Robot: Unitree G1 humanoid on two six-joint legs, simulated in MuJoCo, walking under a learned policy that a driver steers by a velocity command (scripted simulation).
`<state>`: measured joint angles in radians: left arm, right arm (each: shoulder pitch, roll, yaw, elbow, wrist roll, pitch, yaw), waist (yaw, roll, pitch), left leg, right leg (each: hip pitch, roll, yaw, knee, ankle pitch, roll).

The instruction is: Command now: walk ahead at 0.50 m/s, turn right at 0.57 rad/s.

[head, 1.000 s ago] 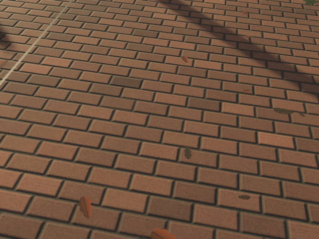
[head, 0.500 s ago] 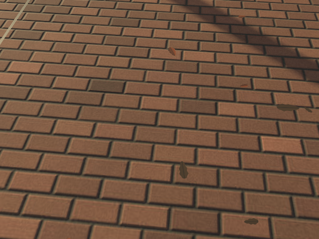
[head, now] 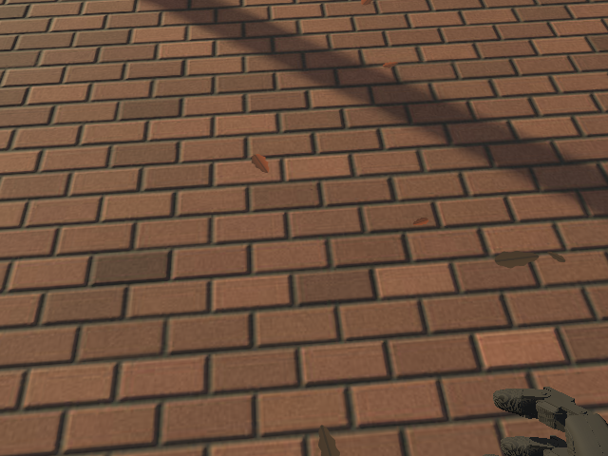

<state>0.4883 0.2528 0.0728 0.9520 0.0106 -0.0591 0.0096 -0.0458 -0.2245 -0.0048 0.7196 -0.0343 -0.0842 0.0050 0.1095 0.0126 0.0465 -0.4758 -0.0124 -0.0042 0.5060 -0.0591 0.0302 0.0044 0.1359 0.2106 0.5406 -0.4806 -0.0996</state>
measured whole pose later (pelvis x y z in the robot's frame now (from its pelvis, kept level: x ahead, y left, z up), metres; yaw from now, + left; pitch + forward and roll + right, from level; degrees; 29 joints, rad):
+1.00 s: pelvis +0.50 -0.11 +0.01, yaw -8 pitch +1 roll -1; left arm 0.40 0.21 0.03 0.96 0.02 -0.09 0.02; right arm 0.13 -0.23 -0.04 0.82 -0.03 -0.01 0.05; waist 0.04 0.03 0.05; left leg -0.60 0.04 0.09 0.66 -0.04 0.08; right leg 0.14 0.07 -0.21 0.18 -0.35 -0.06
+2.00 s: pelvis +1.03 -0.10 +0.02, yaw +25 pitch +2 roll -1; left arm 0.42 0.25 0.04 0.88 0.02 -0.09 -0.01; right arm 0.08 -0.27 -0.04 0.71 -0.04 0.00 0.07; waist 0.07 0.04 0.03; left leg -0.62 0.05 0.00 0.73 -0.09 0.05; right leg 0.02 0.00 -0.20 0.24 -0.28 -0.01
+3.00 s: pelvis +1.53 +0.12 +0.03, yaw +11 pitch +1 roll +0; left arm 0.39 0.26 0.07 0.89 0.00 -0.04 -0.01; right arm 0.09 -0.26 -0.02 0.77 -0.04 -0.03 0.02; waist 0.06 0.04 0.04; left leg -0.65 0.11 -0.05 0.79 -0.09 -0.05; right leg -0.09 0.14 0.10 0.29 -0.21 -0.12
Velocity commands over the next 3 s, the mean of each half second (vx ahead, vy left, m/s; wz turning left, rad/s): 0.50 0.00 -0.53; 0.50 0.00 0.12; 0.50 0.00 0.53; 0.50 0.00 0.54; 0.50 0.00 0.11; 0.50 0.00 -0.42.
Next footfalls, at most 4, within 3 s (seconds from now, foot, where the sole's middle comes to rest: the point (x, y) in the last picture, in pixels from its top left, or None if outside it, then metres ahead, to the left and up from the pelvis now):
0.52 right None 0.38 -0.15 -0.76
1.08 left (383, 344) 0.71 -0.07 -0.76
1.58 right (445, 241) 1.02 -0.22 -0.76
2.10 left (333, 189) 1.18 0.09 -0.76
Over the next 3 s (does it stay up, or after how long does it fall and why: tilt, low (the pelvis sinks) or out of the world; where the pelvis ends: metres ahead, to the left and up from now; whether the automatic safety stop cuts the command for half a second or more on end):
stays up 1.53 0.12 0.03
